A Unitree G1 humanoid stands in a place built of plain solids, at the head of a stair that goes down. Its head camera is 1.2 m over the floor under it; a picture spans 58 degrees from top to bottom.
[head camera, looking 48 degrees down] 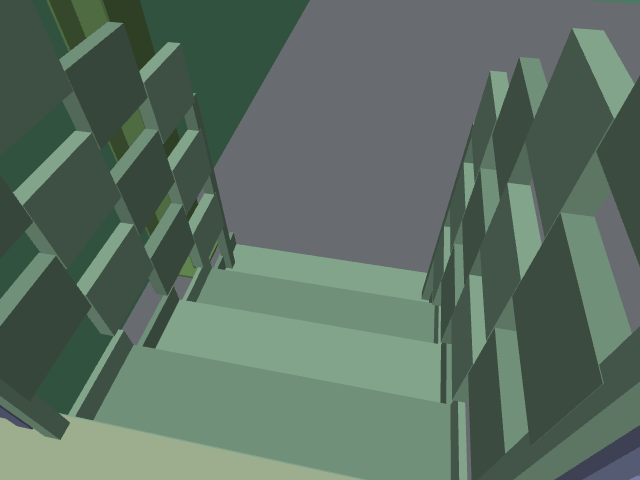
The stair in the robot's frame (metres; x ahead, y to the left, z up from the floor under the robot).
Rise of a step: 0.16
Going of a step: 0.30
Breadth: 1.12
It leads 11 degrees to the right of straight ahead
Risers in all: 5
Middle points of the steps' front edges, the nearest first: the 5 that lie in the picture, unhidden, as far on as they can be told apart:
0.34 0.18 0.00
0.63 0.12 -0.16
0.93 0.06 -0.31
1.22 0.00 -0.47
1.52 -0.06 -0.63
